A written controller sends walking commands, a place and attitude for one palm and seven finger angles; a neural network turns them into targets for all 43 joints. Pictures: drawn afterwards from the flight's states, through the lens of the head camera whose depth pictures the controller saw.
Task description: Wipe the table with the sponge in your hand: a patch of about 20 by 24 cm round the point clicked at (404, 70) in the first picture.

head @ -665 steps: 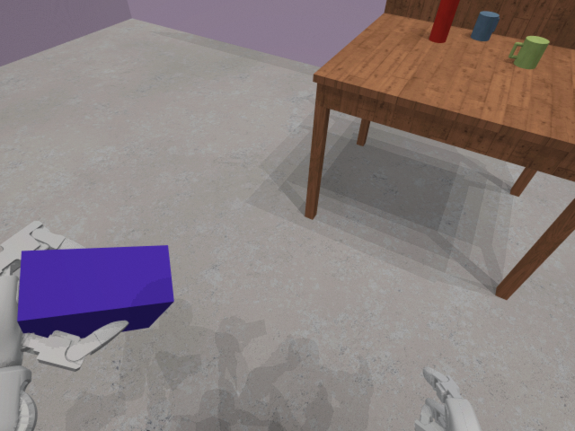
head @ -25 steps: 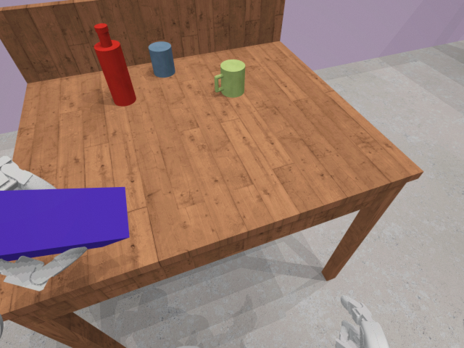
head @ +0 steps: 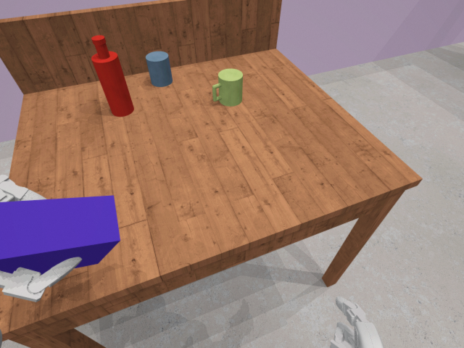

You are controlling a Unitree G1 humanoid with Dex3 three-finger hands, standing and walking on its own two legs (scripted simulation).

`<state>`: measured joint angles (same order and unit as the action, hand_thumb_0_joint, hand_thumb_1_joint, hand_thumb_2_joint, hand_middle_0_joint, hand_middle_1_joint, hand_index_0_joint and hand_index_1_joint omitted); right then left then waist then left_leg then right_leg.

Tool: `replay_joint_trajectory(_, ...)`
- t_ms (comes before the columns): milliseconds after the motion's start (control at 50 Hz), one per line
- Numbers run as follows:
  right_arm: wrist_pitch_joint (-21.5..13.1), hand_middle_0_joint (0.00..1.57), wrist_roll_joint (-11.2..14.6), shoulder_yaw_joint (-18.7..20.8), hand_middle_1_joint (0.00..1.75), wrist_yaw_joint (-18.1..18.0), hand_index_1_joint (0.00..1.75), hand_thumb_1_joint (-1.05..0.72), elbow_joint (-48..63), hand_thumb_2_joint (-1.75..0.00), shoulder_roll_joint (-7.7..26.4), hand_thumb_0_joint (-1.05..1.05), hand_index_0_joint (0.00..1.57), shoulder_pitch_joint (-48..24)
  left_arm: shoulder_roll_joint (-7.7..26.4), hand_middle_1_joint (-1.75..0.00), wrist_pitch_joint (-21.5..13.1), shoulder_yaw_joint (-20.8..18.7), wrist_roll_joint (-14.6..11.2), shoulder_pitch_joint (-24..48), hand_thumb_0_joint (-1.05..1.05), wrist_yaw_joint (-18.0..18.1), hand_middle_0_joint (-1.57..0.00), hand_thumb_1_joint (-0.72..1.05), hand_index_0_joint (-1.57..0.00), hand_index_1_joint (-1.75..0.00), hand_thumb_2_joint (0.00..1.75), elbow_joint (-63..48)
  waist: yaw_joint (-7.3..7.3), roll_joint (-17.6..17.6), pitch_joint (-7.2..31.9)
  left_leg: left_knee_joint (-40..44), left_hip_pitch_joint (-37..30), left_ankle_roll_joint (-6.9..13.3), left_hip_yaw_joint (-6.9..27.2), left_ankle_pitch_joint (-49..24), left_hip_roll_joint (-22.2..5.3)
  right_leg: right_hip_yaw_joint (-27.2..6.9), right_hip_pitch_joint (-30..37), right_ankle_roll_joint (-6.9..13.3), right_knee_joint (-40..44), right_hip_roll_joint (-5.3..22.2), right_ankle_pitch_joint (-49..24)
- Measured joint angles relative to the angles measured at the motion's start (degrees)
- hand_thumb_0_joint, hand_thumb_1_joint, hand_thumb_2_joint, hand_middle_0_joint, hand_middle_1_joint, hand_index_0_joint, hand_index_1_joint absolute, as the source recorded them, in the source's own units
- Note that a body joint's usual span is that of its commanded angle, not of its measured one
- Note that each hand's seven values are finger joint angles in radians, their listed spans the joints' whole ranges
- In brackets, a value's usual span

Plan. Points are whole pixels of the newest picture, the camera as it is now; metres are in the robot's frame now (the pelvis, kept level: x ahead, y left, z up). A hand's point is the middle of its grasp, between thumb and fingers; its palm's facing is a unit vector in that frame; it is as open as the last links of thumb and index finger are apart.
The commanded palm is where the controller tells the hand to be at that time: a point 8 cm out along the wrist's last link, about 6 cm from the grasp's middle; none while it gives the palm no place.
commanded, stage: shuffle to correct the standing spot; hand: left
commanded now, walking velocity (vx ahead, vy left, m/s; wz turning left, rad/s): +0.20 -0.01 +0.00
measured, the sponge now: (72, 237) +0.22 +0.23 +0.15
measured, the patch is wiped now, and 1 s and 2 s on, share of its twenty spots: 0.00 0.00 0.00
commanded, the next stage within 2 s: come to a stop and stand still in 1.20 s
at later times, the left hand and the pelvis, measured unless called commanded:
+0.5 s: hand (44, 241) +0.21 +0.26 +0.15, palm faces +0.42 -0.81 -0.41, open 9.8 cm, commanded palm +0.16 +0.29 +0.18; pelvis +0.01 +0.01 +0.00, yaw +1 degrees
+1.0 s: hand (59, 236) +0.22 +0.25 +0.15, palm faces +0.40 -0.84 -0.36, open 9.8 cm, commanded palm +0.17 +0.29 +0.18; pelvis +0.01 +0.00 +0.00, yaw +1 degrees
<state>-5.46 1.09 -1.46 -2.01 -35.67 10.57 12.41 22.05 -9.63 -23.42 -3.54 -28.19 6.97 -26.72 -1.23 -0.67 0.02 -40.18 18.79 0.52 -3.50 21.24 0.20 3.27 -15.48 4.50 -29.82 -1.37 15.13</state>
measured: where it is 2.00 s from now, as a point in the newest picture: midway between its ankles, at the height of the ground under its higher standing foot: outside the picture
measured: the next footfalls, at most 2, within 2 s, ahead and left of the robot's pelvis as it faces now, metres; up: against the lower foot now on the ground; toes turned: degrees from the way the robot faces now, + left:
none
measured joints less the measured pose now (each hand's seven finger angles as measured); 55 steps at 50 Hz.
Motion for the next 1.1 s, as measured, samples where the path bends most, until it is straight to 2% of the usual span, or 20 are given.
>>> replay_joint_trajectory(60, -0.6, 0.20, -0.5, 0.2, 0.30, -0.8, 0.30, -0.90, 0.4, -0.90, 1.8, 0.01, 0.20, 0.5, -2.5, -1.35, 1.6, 2.1, 0.6, 0.9, 0.00, 0.5, -0.77, -0.46, -0.78, -1.35, 1.01, 2.1, 0.52, 0.5, -0.3, 10.4, -5.3, 0.5, 0.4, -6.8, -0.5, 0.3, 0.0, -0.6, -1.8, -0.3, 1.1)
replay_joint_trajectory(120, -0.3, 0.20, -0.3, 1.3, 0.30, -1.2, 0.30, -0.90, -0.2, -0.90, 1.7, 0.01, 0.20, -0.4, -3.3, -1.35, 2.7, 4.9, 1.5, 3.1, -0.01, 0.4, -0.77, -0.46, -0.78, -1.35, 1.01, 2.2, 0.55, -1.1, -1.9, 10.3, -6.4, -0.2, 0.5, -4.4, 0.3, 0.3, 0.1, -0.7, -4.1, 0.5, 2.5)
replay_joint_trajectory(180, -0.3, 0.20, -0.4, 1.2, 0.29, -1.2, 0.30, -0.91, 0.7, -0.90, 1.8, 0.01, 0.20, -1.1, -2.8, -1.35, 2.9, 6.1, 1.9, 2.7, -0.01, 0.0, -0.77, -0.46, -0.78, -1.35, 1.01, -1.0, 1.49, -0.8, -2.8, 9.3, -6.0, -0.4, 1.5, -4.4, -0.6, 1.2, 1.4, -0.5, -2.1, -0.3, 1.6)
replay_joint_trajectory(240, -0.3, 0.20, -0.1, 1.2, 0.29, -0.9, 0.30, -0.91, 1.9, -0.90, 1.5, 0.01, 0.20, -1.8, 0.1, -1.35, 1.2, 4.4, 1.3, 1.2, -0.01, -0.1, -0.77, -0.46, -0.78, -1.35, 1.01, -5.2, 2.11, -0.2, -3.0, 8.1, -4.8, -0.8, 2.2, -4.1, -1.5, 2.0, 1.4, -0.1, -0.7, -1.3, 0.7)
replay_joint_trajectory(320, 0.4, 0.20, 0.0, 1.5, 0.29, -1.0, 0.30, -0.91, 2.5, -0.90, 1.4, 0.01, 0.20, -1.8, 2.7, -1.35, -0.8, 0.8, -0.1, -0.7, -0.01, 0.3, -0.77, -0.46, -0.78, -1.35, 1.01, -6.5, 2.02, 0.0, -1.9, 7.4, -4.0, -0.9, 1.8, -3.6, -1.6, 1.6, 0.4, 0.1, -1.5, -1.3, 1.1)
replay_joint_trajectory(400, 1.2, 0.20, 0.0, 1.3, 0.29, -1.5, 0.30, -0.91, 2.1, -0.90, 1.8, 0.01, 0.20, -0.6, 1.2, -1.35, 0.1, 0.4, -0.3, -1.3, -0.01, 0.5, -0.77, -0.46, -0.78, -1.35, 1.01, -2.3, 1.34, 0.8, -0.2, 8.6, -4.7, -0.4, 1.0, -3.8, -1.0, 0.8, 0.3, -0.6, -1.9, -0.7, 1.5)
replay_joint_trajectory(480, 1.2, 0.20, 0.0, 0.8, 0.29, -2.0, 0.30, -0.91, 1.1, -0.90, 1.7, 0.01, 0.20, 0.3, -1.5, -1.35, 2.1, 2.5, 0.5, 0.5, -0.01, 0.4, -0.77, -0.46, -0.78, -1.35, 1.01, 1.9, 0.69, 1.4, 0.0, 9.1, -5.1, -0.1, 1.3, -3.9, -0.7, 1.0, 0.8, -1.0, -1.4, -0.4, 1.5)
replay_joint_trajectory(560, 0.7, 0.20, -0.3, 0.2, 0.29, -1.8, 0.30, -0.91, 0.3, -0.90, 0.8, 0.01, 0.20, 0.0, -3.0, -1.35, 3.1, 4.8, 0.9, 2.3, -0.01, 0.3, -0.77, -0.46, -0.78, -1.35, 1.01, 1.1, 0.25, 0.7, -1.3, 8.9, -5.2, -0.2, 1.7, -4.0, -0.8, 1.4, 1.2, -0.8, -1.2, -0.5, 1.4)
replay_joint_trajectory(640, 0.2, 0.20, -0.5, -0.2, 0.30, -1.5, 0.30, -0.90, 0.7, -0.90, 0.2, 0.01, 0.20, -0.9, -2.0, -1.35, 2.2, 5.4, 0.9, 2.4, -0.01, 0.3, -0.77, -0.46, -0.78, -1.35, 1.01, -2.6, 0.81, -0.1, -2.1, 9.0, -5.2, -0.4, 1.8, -4.1, -0.8, 1.5, 1.2, -0.6, -1.3, -0.5, 1.4)
replay_joint_trajectory(780, 0.8, 0.20, -0.1, 0.2, 0.30, -1.5, 0.30, -0.90, 2.2, -0.90, 0.4, 0.01, 0.20, -1.2, 1.5, -1.35, 0.5, 1.8, 0.0, -0.1, -0.01, 0.2, -0.77, -0.46, -0.78, -1.35, 1.01, -3.3, 1.90, 1.4, -0.8, 8.8, -4.6, -0.6, 2.0, -3.9, -1.2, 1.7, 1.0, -0.5, -0.4, -1.0, 1.1)
replay_joint_trajectory(860, 1.5, 0.20, 0.0, 0.6, 0.30, -1.7, 0.30, -0.90, 1.8, -0.90, 1.2, 0.01, 0.20, -0.7, 0.5, -1.35, 1.5, 1.6, -0.5, -0.8, -0.01, 0.2, -0.77, -0.46, -0.77, -1.34, 1.01, -1.0, 1.51, 1.7, 0.1, 8.4, -4.4, -0.6, 1.7, -3.4, -1.3, 1.4, 0.7, -0.4, -0.9, -1.1, 1.5)
replay_joint_trajectory(1000, 1.6, 0.20, -0.3, 0.9, 0.29, -2.2, 0.30, -0.91, 0.5, -0.90, 1.8, 0.01, 0.20, -0.4, -2.7, -1.35, 3.3, 4.9, 0.4, 1.2, -0.01, 0.6, -0.77, -0.46, -0.77, -1.34, 1.01, -0.6, 0.85, -0.2, -1.0, 8.8, -5.5, -0.3, 1.6, -3.4, -0.8, 1.3, 1.3, -0.6, -1.5, -0.6, 2.1)
replay_joint_trajectory(1100, 1.0, 0.20, -0.3, 0.9, 0.29, -2.0, 0.30, -0.91, 1.4, -0.90, 1.3, 0.01, 0.20, -1.1, -0.5, -1.35, 2.1, 4.4, 0.7, 1.5, -0.01, 0.7, -0.77, -0.46, -0.77, -1.34, 1.01, -3.9, 1.83, -0.3, -1.9, 9.2, -5.6, -0.4, 2.1, -3.8, -0.8, 1.8, 1.9, -0.7, -0.6, -0.6, 1.6)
